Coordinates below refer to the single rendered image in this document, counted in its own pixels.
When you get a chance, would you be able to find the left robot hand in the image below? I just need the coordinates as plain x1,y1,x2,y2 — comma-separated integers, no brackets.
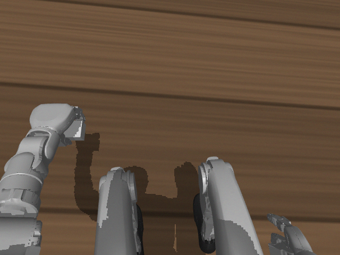
30,104,86,147

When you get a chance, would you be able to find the right robot hand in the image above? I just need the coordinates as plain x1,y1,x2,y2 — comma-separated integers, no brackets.
267,214,313,255

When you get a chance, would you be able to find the small box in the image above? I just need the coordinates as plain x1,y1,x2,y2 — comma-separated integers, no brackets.
64,121,86,141

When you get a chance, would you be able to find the left robot arm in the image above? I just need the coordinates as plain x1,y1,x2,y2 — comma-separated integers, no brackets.
0,127,61,255

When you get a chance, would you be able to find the right robot foot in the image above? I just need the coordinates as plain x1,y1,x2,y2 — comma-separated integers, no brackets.
193,193,216,254

